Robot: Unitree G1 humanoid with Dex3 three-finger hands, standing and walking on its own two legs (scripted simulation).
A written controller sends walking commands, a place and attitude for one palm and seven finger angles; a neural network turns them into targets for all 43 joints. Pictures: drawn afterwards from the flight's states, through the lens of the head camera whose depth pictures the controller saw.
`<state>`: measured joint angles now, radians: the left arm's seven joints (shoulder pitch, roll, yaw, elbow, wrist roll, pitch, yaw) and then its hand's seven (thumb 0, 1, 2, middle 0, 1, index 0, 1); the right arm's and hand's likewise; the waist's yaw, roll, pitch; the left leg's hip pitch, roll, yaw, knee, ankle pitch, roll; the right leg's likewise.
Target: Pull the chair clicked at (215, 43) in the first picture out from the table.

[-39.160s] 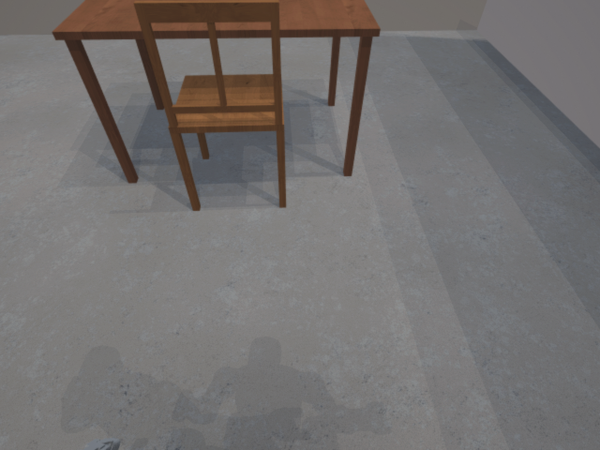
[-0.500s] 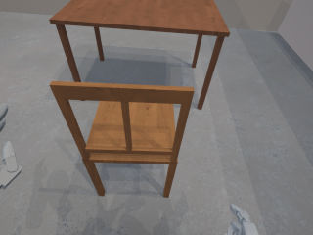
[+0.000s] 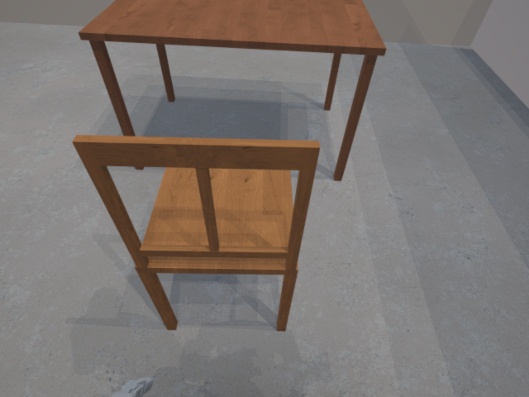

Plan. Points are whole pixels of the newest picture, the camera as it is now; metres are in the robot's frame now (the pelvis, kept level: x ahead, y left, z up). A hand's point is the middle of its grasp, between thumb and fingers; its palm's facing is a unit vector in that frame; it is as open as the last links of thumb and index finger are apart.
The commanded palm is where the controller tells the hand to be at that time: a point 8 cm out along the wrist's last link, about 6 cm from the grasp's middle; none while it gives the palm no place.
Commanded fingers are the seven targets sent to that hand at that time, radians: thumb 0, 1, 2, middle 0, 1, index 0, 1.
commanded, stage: let the arm hang, fingers relaxed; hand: left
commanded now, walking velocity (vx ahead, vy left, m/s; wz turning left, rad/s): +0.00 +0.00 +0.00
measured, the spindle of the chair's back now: (209, 212) +0.50 +0.14 -0.08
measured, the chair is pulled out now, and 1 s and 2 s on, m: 0.64 0.64 0.64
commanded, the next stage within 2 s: look to check the result in 0.86 s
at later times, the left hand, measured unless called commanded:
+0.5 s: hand out of the picture -0.05 +0.14 -0.16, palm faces +0.05 -0.98 -0.19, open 7.4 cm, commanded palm none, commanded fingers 0.00 0.90 0.90 -0.20 -0.30 -0.20 -0.30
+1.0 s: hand out of the picture +0.01 +0.14 -0.17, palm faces +0.06 -0.98 -0.17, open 7.4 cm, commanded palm none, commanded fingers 0.00 0.90 0.90 -0.20 -0.30 -0.20 -0.30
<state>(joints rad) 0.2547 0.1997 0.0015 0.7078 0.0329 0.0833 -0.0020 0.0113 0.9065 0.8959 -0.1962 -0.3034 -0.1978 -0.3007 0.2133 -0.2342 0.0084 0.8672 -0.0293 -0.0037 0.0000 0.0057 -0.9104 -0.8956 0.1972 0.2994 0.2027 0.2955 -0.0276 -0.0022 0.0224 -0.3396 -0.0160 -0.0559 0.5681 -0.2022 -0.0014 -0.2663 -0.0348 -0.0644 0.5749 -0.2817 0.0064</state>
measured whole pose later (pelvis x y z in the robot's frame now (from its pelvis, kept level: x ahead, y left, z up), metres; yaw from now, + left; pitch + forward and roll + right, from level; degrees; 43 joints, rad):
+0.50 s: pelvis +0.01 -0.02 +0.01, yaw +0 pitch -2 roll +0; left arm 0.40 0.14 -0.01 1.10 0.01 0.03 0.02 0.01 0.91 0.90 -0.20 -0.30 -0.20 -0.30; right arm 0.36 -0.10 0.01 1.08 -0.02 0.01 -0.03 0.00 -0.91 -0.90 0.20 0.30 0.20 0.30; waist 0.01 0.03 0.04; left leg -0.29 0.01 -0.08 0.51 -0.19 -0.02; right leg -0.21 -0.01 -0.08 0.51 -0.27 -0.02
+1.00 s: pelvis +0.02 -0.03 +0.01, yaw +1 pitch -2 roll -1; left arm 0.32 0.13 0.00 1.06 0.01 0.02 0.03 0.01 0.91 0.90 -0.20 -0.30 -0.20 -0.30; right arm 0.34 -0.11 0.01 1.08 -0.02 0.00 -0.04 0.00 -0.91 -0.90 0.19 0.30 0.20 0.29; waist 0.01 0.01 0.06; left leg -0.26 0.02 -0.09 0.49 -0.19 -0.03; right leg -0.18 0.00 -0.09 0.48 -0.27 -0.03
